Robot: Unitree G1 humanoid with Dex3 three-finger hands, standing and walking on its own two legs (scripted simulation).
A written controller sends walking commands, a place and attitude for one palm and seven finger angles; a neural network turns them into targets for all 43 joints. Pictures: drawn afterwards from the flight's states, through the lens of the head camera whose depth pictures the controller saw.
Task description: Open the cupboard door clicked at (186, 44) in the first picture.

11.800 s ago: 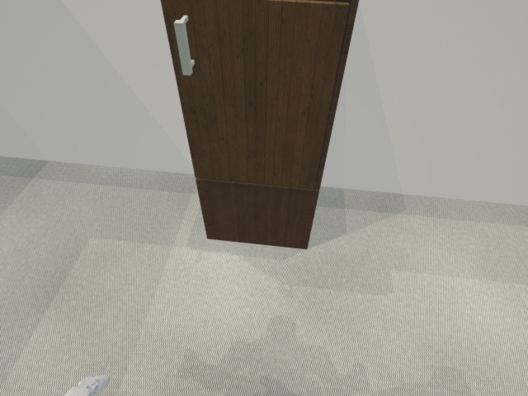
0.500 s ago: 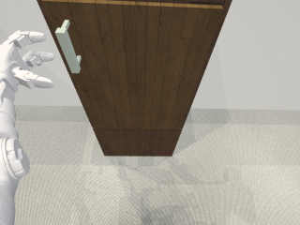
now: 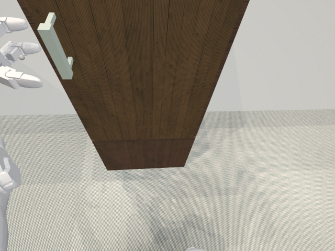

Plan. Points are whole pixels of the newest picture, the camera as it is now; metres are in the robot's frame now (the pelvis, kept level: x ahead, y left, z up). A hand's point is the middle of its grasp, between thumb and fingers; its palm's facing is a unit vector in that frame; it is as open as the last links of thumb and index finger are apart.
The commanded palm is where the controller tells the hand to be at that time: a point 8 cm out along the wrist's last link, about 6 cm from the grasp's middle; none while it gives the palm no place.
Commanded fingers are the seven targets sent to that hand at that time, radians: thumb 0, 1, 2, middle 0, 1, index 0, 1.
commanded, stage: move the hooked fingers beside the handle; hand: left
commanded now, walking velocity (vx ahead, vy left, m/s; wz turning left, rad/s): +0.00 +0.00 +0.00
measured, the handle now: (59, 47) +0.54 +0.20 +0.16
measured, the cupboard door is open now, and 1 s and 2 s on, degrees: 0 0 0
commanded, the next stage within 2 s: slide the fingers in behind the handle in 0.54 s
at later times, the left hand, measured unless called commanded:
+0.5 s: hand (19, 63) +0.48 +0.27 +0.16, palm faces +0.00 -1.00 +0.02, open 14.0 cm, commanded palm +0.47 +0.31 +0.16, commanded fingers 0.00 -0.50 0.30 -0.30 -1.20 -0.30 -1.20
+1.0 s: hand (33, 57) +0.51 +0.25 +0.16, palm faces -0.01 -1.00 +0.01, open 14.0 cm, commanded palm +0.48 +0.29 +0.16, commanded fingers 0.00 -0.50 0.30 -0.30 -1.20 -0.30 -1.20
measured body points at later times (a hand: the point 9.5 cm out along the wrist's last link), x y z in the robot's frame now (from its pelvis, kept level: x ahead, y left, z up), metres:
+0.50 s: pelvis -0.01 +0.00 +0.00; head +0.08 +0.03 +0.44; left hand +0.48 +0.32 +0.16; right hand +0.02 -0.27 -0.11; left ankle -0.02 +0.10 -0.72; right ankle -0.02 -0.13 -0.72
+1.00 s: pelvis +0.00 +0.00 +0.00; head +0.09 +0.02 +0.44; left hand +0.50 +0.30 +0.16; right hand -0.03 -0.28 -0.11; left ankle -0.02 +0.10 -0.72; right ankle -0.02 -0.13 -0.72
